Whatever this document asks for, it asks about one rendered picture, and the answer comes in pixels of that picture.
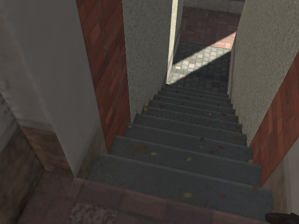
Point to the stairs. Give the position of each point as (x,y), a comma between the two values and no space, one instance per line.
(187,146)

